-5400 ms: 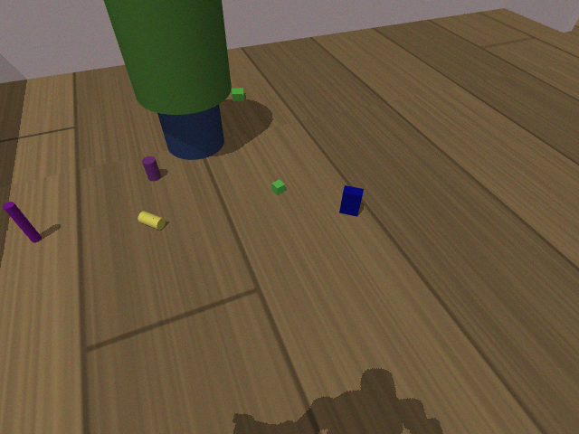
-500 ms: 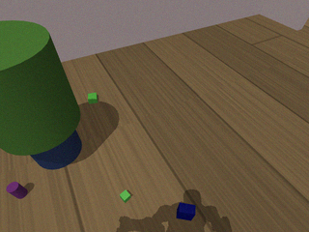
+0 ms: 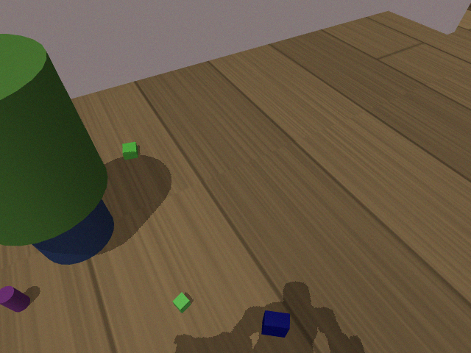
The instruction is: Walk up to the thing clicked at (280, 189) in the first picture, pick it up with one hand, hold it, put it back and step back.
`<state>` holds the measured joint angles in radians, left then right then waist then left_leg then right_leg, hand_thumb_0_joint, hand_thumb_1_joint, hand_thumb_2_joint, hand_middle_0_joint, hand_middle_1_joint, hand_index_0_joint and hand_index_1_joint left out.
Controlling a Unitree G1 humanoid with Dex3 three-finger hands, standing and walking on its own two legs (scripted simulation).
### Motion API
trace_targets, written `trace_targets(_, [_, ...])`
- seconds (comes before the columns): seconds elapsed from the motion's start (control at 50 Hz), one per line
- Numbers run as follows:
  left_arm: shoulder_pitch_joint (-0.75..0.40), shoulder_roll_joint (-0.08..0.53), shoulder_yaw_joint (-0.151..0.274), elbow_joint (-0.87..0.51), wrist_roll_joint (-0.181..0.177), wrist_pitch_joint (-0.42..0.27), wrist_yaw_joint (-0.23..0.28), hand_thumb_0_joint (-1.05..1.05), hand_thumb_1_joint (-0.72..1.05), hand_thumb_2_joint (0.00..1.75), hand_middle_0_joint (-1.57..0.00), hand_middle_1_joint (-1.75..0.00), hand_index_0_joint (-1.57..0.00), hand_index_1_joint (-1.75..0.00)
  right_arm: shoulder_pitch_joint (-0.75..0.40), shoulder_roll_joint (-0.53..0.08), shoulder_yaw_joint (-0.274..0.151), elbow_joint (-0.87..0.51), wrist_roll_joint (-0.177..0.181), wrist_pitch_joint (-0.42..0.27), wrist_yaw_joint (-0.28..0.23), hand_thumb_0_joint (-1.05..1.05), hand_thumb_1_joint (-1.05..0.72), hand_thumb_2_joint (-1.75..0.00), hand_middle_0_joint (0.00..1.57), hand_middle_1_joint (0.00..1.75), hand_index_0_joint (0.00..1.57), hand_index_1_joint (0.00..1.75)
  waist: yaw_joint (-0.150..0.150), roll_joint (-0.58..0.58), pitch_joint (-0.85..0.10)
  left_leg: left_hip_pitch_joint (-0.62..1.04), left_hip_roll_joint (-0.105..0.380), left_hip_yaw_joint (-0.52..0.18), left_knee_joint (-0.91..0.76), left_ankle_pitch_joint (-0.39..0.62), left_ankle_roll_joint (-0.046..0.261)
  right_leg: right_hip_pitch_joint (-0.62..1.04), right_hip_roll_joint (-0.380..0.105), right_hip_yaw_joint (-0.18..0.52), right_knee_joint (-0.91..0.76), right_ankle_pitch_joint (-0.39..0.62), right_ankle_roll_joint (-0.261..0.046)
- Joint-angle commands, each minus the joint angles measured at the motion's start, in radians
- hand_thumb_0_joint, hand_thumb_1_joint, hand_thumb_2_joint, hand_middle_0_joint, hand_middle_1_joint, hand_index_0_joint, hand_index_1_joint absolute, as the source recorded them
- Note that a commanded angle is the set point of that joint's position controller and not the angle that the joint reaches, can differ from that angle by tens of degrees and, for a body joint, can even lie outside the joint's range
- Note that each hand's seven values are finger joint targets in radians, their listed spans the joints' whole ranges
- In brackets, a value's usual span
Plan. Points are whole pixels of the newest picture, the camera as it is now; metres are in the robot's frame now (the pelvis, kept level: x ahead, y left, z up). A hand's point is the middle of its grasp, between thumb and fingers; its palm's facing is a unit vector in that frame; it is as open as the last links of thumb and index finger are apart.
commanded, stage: walk up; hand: left
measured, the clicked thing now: (181, 302) +0.44 +0.23 -0.75
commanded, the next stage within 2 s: none
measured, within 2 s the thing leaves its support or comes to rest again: neither
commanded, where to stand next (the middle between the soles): +0.04 +0.03 m, yaw +2 degrees
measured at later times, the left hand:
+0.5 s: hand out of the picture +0.11 +0.30 -0.15, palm faces +0.07 -0.89 -0.46, open 7.4 cm
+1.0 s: hand out of the picture +0.06 +0.29 -0.16, palm faces +0.00 -0.92 -0.39, open 7.4 cm
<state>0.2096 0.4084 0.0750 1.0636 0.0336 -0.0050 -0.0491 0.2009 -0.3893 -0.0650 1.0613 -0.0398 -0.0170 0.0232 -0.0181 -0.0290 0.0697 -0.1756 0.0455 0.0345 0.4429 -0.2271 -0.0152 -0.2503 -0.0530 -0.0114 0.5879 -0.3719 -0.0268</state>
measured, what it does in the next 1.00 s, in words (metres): steps on the spot: left foot, then right foot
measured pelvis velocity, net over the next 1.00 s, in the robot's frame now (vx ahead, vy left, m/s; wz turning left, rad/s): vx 0.00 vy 0.02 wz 0.02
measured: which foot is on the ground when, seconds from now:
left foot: down 0.00-0.02, up 0.04-0.50, down 0.52-0.90, up 0.92-1.00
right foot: down 0.00-0.54, up 0.56-0.82, down 0.84-1.00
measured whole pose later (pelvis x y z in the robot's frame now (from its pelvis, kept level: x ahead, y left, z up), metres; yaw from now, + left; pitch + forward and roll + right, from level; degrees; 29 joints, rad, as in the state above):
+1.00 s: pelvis +0.00 +0.02 -0.01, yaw +1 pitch -3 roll +1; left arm 0.18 0.36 0.05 0.95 0.03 0.01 -0.01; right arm 0.09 -0.39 -0.03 0.93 0.01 0.04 -0.01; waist 0.02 0.01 0.15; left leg -0.37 -0.02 -0.04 0.88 -0.53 0.02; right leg -0.27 0.00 0.01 0.67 -0.36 -0.03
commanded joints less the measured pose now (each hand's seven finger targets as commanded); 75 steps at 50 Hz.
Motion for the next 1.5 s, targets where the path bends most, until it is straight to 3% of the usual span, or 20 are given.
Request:
trace_targets(0.0, [0.106,0.202,0.044,-0.021,0.007,-0.033,0.049,0.00,0.90,0.90,-0.20,-0.30,-0.20,-0.30,-0.145,-0.062,0.010,-0.141,0.031,0.007,-0.018,0.00,-0.90,-0.90,0.20,0.30,0.20,0.30,0.094,-0.168,-0.033,-0.238,-0.048,0.001,0.224,-0.210,0.013,0.145,-0.163,0.278,-0.399,0.204,0.011])
trace_targets(0.04, [-0.087,0.286,0.044,-0.096,0.013,-0.037,0.060,0.00,0.90,0.90,-0.20,-0.30,-0.20,-0.30,-0.053,-0.147,-0.014,-0.094,0.039,0.029,-0.027,0.00,-0.90,-0.90,0.20,0.30,0.20,0.30,0.027,-0.071,0.013,-0.138,-0.044,-0.153,0.333,-0.310,0.007,-0.068,-0.301,0.435,-0.438,-0.080,-0.134])
trace_targets(0.12, [-0.045,0.193,0.030,-0.095,-0.019,-0.057,0.080,0.00,0.90,0.90,-0.20,-0.30,-0.20,-0.30,0.011,-0.157,-0.003,-0.055,0.033,0.043,-0.029,0.00,-0.90,-0.90,0.20,0.30,0.20,0.30,0.015,-0.077,-0.053,-0.262,-0.030,-0.203,0.366,-0.234,0.024,0.254,-0.211,0.195,-0.244,0.706,-0.072])
trace_targets(0.18, [0.043,0.238,0.049,-0.102,-0.030,-0.055,0.104,0.00,0.90,0.90,-0.20,-0.30,-0.20,-0.30,-0.005,-0.187,-0.013,-0.099,0.009,0.064,-0.028,0.00,-0.90,-0.90,0.20,0.30,0.20,0.30,0.047,-0.063,-0.104,-0.295,-0.037,-0.180,0.463,-0.204,0.033,0.324,-0.264,0.192,-0.161,0.971,-0.102])
trace_targets(0.38, [0.014,0.246,0.051,-0.196,-0.017,-0.046,0.125,0.00,0.90,0.90,-0.20,-0.30,-0.20,-0.30,-0.092,-0.166,-0.037,-0.203,0.005,0.079,0.005,0.00,-0.90,-0.90,0.20,0.30,0.20,0.30,0.054,-0.122,-0.062,-0.280,-0.010,-0.105,0.386,-0.162,0.027,0.208,-0.255,0.102,-0.090,0.855,-0.172])
trace_targets(0.48, [-0.093,0.206,0.022,-0.233,-0.039,-0.020,0.103,0.00,0.90,0.90,-0.20,-0.30,-0.20,-0.30,0.020,-0.188,-0.052,-0.153,0.018,0.039,-0.009,0.00,-0.90,-0.90,0.20,0.30,0.20,0.30,-0.036,-0.037,-0.131,0.027,-0.034,-0.033,-0.017,0.221,0.061,0.043,-0.126,0.000,0.185,0.568,-0.063])
trace_targets(0.52, [-0.037,0.114,-0.001,-0.235,-0.060,-0.002,0.104,0.00,0.90,0.90,-0.20,-0.30,-0.20,-0.30,-0.015,-0.286,-0.068,-0.194,0.013,0.024,-0.022,0.00,-0.90,-0.90,0.20,0.30,0.20,0.30,-0.010,0.242,-0.193,0.200,0.257,-0.424,-0.005,0.762,0.213,-0.215,0.114,0.005,0.443,-0.249,0.013])
trace_targets(0.56, [-0.053,0.168,0.000,-0.192,-0.057,0.012,0.113,0.00,0.90,0.90,-0.20,-0.30,-0.20,-0.30,-0.057,-0.278,-0.059,-0.192,0.035,0.027,-0.029,0.00,-0.90,-0.90,0.20,0.30,0.20,0.30,-0.013,0.202,-0.170,0.028,0.310,-0.421,-0.009,0.624,0.315,-0.116,0.059,0.114,0.516,-0.305,0.008])
trace_targets(0.62, [-0.013,0.177,0.013,-0.170,-0.057,0.012,0.099,0.00,0.90,0.90,-0.20,-0.30,-0.20,-0.30,-0.135,-0.232,-0.041,-0.231,0.026,0.030,-0.043,0.00,-0.90,-0.90,0.20,0.30,0.20,0.30,0.025,0.203,-0.136,0.051,0.202,-0.208,0.074,0.618,0.238,-0.178,0.068,0.117,0.513,-0.186,0.005])
trace_targets(0.8, [0.044,0.158,0.022,-0.141,-0.017,0.004,0.074,0.00,0.90,0.90,-0.20,-0.30,-0.20,-0.30,-0.148,-0.256,-0.040,-0.247,0.032,0.031,-0.041,0.00,-0.90,-0.90,0.20,0.30,0.20,0.30,0.044,0.192,-0.131,-0.098,0.202,-0.218,0.137,0.324,0.202,0.079,0.068,-0.013,-0.009,0.039,0.008])
trace_targets(0.84, [0.034,0.215,0.041,-0.148,0.002,-0.007,0.075,0.00,0.90,0.90,-0.20,-0.30,-0.20,-0.30,-0.138,-0.207,-0.026,-0.250,0.046,0.033,-0.037,0.00,-0.90,-0.90,0.20,0.30,0.20,0.30,0.046,0.042,-0.127,-0.195,0.121,-0.174,0.237,0.181,0.116,0.140,-0.021,0.156,-0.134,0.200,-0.047])
trace_targets(0.9, [-0.118,0.289,0.046,-0.219,0.007,-0.010,0.060,0.00,0.90,0.90,-0.20,-0.30,-0.20,-0.30,-0.141,-0.203,-0.033,-0.225,0.048,0.034,-0.054,0.00,-0.90,-0.90,0.20,0.30,0.20,0.30,0.030,-0.180,-0.053,-0.111,-0.056,-0.100,0.542,-0.404,0.039,-0.155,-0.314,0.487,-0.222,0.322,-0.268])
trace_targets(0.96, [-0.101,0.202,0.031,-0.216,0.001,-0.018,0.066,0.00,0.90,0.90,-0.20,-0.30,-0.20,-0.30,-0.112,-0.176,-0.020,-0.203,0.053,0.016,-0.043,0.00,-0.90,-0.90,0.20,0.30,0.20,0.30,0.022,-0.116,-0.067,-0.194,-0.064,-0.083,0.450,-0.314,0.045,0.025,-0.188,0.266,-0.144,0.501,-0.184])
trace_targets(1.06, [-0.099,0.183,0.020,-0.226,-0.009,-0.006,0.043,0.00,0.90,0.90,-0.20,-0.30,-0.20,-0.30,0.031,-0.172,-0.022,-0.137,0.018,-0.030,-0.041,0.00,-0.90,-0.90,0.20,0.30,0.20,0.30,-0.016,-0.090,-0.165,0.106,-0.047,-0.047,-0.089,-0.025,0.051,0.021,-0.091,0.155,0.007,0.280,-0.085])
trace_targets(1.1, [-0.074,0.086,-0.005,-0.242,-0.018,-0.002,0.034,0.00,0.90,0.90,-0.20,-0.30,-0.20,-0.30,0.056,-0.278,-0.047,-0.145,-0.008,-0.053,-0.046,0.00,-0.90,-0.90,0.20,0.30,0.20,0.30,-0.006,0.175,-0.127,0.310,0.230,-0.502,-0.187,-0.085,0.147,-0.347,0.086,0.063,0.254,-0.152,-0.005])
trace_targets(1.14, [-0.091,0.217,0.032,-0.220,-0.003,-0.009,0.044,0.00,0.90,0.90,-0.20,-0.30,-0.20,-0.30,0.011,-0.349,-0.075,-0.172,0.011,-0.054,-0.036,0.00,-0.90,-0.90,0.20,0.30,0.20,0.30,-0.014,0.159,0.008,0.057,0.381,-0.619,-0.230,-0.301,0.311,-0.306,-0.017,0.108,0.348,-0.193,-0.007])
trace_targets(1.3, [0.037,0.132,0.027,-0.152,-0.022,-0.052,0.038,0.00,0.90,0.90,-0.20,-0.30,-0.20,-0.30,-0.069,-0.207,-0.017,-0.211,0.020,-0.016,-0.015,0.00,-0.90,-0.90,0.20,0.30,0.20,0.30,0.060,0.202,-0.009,-0.177,0.092,-0.121,0.020,0.081,0.128,0.142,0.074,-0.047,-0.125,0.169,0.014])
trace_targets(1.34, [0.097,0.213,0.046,-0.126,-0.017,-0.061,0.066,0.00,0.90,0.90,-0.20,-0.30,-0.20,-0.30,-0.045,-0.131,0.005,-0.229,0.031,0.013,-0.013,0.00,-0.90,-0.90,0.20,0.30,0.20,0.30,0.078,0.027,-0.052,-0.289,-0.014,-0.040,0.229,-0.100,0.058,0.264,-0.042,0.133,-0.218,0.242,-0.005])
trace_targets(1.38, [0.041,0.329,0.063,-0.155,-0.007,-0.064,0.086,0.00,0.90,0.90,-0.20,-0.30,-0.20,-0.30,0.017,-0.177,-0.013,-0.219,0.019,0.048,-0.020,0.00,-0.90,-0.90,0.20,0.30,0.20,0.30,0.048,-0.015,-0.070,-0.276,-0.038,-0.163,0.494,-0.355,0.029,0.079,-0.359,0.535,-0.374,-0.019,-0.159])
trace_targets(1.48, [-0.012,0.303,0.070,-0.181,-0.014,-0.059,0.105,0.00,0.90,0.90,-0.20,-0.30,-0.20,-0.30,0.104,-0.231,-0.053,-0.189,0.008,0.078,0.002,0.00,-0.90,-0.90,0.20,0.30,0.20,0.30,0.016,-0.074,-0.035,-0.309,-0.022,-0.223,0.660,-0.254,0.024,0.041,-0.264,0.308,-0.291,0.091,-0.164])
